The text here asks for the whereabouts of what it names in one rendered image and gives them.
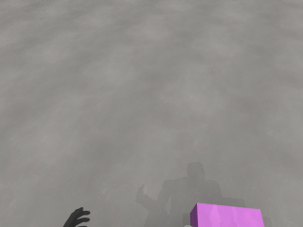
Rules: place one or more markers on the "robot left hand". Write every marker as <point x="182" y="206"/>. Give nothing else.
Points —
<point x="75" y="219"/>

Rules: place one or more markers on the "carton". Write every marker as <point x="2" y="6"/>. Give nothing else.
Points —
<point x="214" y="215"/>

